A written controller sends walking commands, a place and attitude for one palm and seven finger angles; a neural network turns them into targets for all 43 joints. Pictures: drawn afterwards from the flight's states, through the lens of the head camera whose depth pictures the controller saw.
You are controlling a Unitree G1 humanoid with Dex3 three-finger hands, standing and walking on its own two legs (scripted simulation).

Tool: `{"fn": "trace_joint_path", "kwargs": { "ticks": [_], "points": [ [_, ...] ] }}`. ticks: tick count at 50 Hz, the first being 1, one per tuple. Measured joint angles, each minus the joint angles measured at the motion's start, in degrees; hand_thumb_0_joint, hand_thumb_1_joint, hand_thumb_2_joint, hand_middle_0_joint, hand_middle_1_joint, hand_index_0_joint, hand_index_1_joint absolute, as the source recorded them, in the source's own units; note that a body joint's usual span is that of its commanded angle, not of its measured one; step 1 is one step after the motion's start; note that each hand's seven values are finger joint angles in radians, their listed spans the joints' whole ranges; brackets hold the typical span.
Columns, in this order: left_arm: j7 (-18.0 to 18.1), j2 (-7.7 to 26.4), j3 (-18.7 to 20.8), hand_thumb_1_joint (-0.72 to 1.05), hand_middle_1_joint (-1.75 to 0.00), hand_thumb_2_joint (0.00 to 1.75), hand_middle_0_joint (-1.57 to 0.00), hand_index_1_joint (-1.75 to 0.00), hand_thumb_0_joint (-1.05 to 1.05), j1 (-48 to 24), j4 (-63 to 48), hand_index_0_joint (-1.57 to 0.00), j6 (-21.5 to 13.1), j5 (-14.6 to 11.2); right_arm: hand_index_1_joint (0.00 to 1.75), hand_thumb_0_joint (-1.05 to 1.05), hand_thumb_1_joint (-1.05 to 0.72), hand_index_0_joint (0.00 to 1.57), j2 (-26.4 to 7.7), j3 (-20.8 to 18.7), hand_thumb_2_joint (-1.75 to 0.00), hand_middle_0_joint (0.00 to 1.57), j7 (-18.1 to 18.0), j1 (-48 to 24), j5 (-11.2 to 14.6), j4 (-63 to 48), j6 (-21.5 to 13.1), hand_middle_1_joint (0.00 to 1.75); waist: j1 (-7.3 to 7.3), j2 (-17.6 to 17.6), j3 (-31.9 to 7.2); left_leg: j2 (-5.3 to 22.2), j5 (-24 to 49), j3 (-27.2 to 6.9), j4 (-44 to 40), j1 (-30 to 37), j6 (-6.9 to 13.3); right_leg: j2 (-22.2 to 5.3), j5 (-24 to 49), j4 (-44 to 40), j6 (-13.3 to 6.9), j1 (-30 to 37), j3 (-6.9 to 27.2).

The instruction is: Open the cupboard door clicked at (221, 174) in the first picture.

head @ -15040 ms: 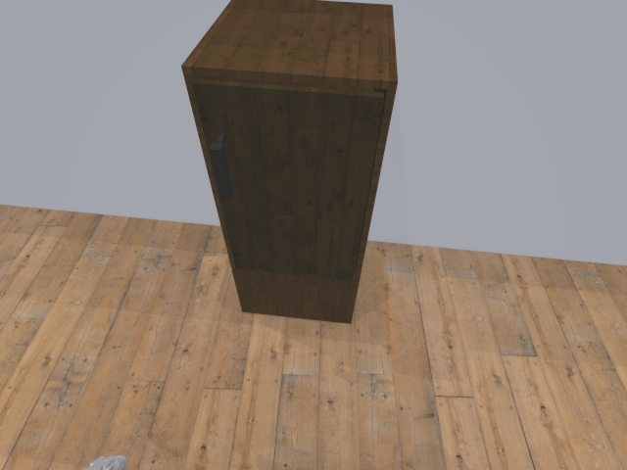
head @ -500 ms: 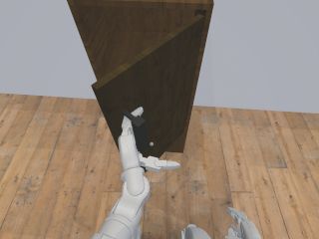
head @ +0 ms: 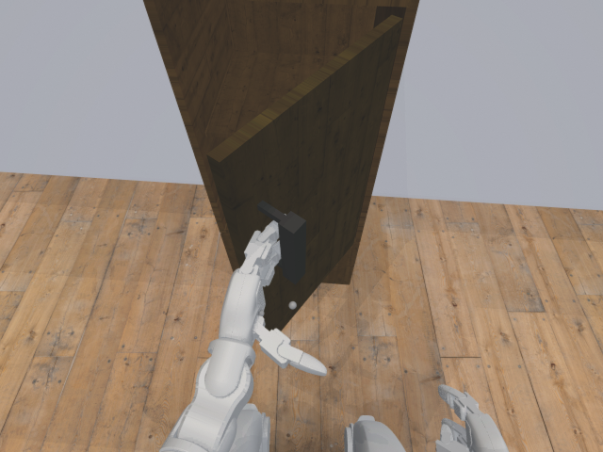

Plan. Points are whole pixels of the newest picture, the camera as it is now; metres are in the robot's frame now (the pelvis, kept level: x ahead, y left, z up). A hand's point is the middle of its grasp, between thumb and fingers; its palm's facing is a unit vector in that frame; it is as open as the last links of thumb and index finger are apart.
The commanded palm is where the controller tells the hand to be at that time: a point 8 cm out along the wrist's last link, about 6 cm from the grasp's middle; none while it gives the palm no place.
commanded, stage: slide the hand sideways off the handle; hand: left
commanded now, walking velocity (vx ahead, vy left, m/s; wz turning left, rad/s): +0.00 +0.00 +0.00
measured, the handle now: (281, 242) +0.38 +0.04 +0.05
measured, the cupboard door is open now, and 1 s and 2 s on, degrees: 57 57 57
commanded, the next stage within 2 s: draw the hand back to the body in 0.70 s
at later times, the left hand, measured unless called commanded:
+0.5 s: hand (258, 339) +0.25 +0.06 +0.05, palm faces -0.11 -0.99 -0.01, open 16.3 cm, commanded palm +0.23 +0.13 +0.05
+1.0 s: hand (214, 353) +0.23 +0.10 +0.07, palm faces -0.10 -0.99 -0.06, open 16.3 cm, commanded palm +0.20 +0.17 +0.09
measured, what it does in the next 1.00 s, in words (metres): stands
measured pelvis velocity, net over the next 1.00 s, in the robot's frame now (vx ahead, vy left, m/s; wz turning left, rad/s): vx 0.01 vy -0.02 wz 0.02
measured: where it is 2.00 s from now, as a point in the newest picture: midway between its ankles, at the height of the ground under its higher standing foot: outside the picture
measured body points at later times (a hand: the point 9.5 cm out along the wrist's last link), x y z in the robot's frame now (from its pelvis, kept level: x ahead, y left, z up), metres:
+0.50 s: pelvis +0.01 -0.02 +0.00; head +0.08 -0.03 +0.44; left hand +0.25 +0.12 +0.05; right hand +0.20 -0.24 -0.09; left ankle +0.04 +0.12 -0.64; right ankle +0.01 -0.12 -0.64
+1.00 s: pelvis +0.01 -0.02 +0.00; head +0.07 -0.03 +0.45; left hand +0.22 +0.16 +0.08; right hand +0.19 -0.24 -0.08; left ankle +0.04 +0.12 -0.64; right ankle +0.01 -0.12 -0.64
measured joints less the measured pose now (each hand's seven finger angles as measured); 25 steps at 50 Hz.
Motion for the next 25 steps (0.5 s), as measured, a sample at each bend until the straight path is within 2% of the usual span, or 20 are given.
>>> {"fn": "trace_joint_path", "kwargs": {
  "ticks": [6, 13, 19, 25],
  "points": [
    [-0.74, 1.8, 0.25, -0.5, -0.3, 0.3, -0.15, -0.3, -0.02, 4.91, -5.29, -0.15, 0.7, -1.73, 0.3, 0.01, -0.91, 0.2, 0.37, 0.66, -0.9, 0.2, -0.81, -0.73, 0.41, -1.02, -0.66, 0.3, 0.57, 0.58, 0.3, -0.03, -0.05, -0.47, -0.09, 0.42, -0.13, 0.02, -0.08, -0.32, -0.08, 0.7, -0.46],
    [-3.47, 2.58, 0.27, -0.5, -0.3, 0.3, -0.15, -0.3, -0.02, 8.16, -9.04, -0.15, 1.18, -1.92, 0.3, 0.01, -0.91, 0.2, 0.32, 1.11, -0.9, 0.2, -1.38, -1.49, 0.59, -2.08, -1.76, 0.3, 1.15, 0.61, 0.0, -0.16, -0.37, -1.2, 0.33, 0.07, -0.51, -0.06, -0.69, 0.08, -0.42, 0.64, -1.17],
    [-5.93, 3.84, 2.28, -0.5, -0.3, 0.3, -0.15, -0.31, -0.02, 12.4, -12.66, -0.16, 2.39, -3.2, 0.3, 0.01, -0.91, 0.2, 0.32, 1.05, -0.9, 0.2, -1.99, -1.56, 0.74, -3.11, -2.09, 0.3, 1.24, 0.29, -0.21, 0.09, -0.84, -1.47, 0.38, 0.41, -0.99, 0.23, -1.26, 0.26, -0.87, 0.93, -1.4],
    [-7.78, 5.0, 3.66, -0.5, -0.31, 0.3, -0.15, -0.31, -0.02, 18.53, -17.44, -0.16, 1.34, -4.48, 0.3, 0.01, -0.91, 0.2, -0.14, 0.7, -0.9, 0.2, -2.23, -0.9, 0.79, -4.04, -2.98, 0.3, 1.16, 0.44, -0.57, 0.25, -1.4, -1.95, 0.8, 0.25, -1.47, 0.42, -1.97, 0.69, -1.28, 0.88, -1.84]
  ]
}}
